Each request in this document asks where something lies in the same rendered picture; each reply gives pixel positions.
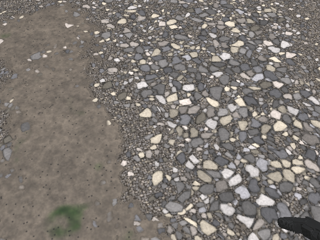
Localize right robot hand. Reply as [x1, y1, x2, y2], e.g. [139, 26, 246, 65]
[277, 216, 320, 240]

